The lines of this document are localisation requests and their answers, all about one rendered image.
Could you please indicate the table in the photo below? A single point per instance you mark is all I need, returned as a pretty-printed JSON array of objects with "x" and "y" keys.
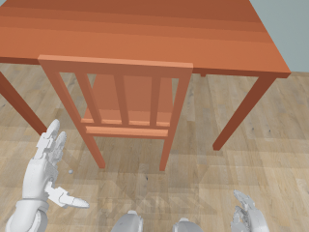
[{"x": 222, "y": 37}]

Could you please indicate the chair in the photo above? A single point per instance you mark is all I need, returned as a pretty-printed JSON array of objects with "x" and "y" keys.
[{"x": 129, "y": 98}]

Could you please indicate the robot right hand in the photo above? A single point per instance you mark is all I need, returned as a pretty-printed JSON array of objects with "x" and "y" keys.
[{"x": 252, "y": 221}]

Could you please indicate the robot left hand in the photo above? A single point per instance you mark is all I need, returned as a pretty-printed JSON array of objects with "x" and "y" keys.
[{"x": 43, "y": 165}]

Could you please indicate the robot left thigh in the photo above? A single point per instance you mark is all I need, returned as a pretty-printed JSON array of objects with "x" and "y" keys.
[{"x": 129, "y": 223}]

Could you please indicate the robot left forearm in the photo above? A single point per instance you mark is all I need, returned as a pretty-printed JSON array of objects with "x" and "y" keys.
[{"x": 29, "y": 216}]

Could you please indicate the right robot shin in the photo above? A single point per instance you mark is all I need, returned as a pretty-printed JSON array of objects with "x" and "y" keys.
[{"x": 184, "y": 219}]

